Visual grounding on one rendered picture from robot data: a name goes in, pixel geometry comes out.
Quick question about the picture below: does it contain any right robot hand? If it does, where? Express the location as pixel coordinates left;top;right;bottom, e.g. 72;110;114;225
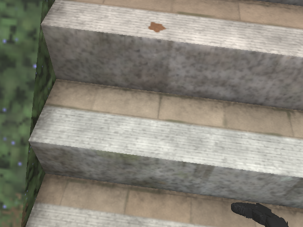
231;202;289;227

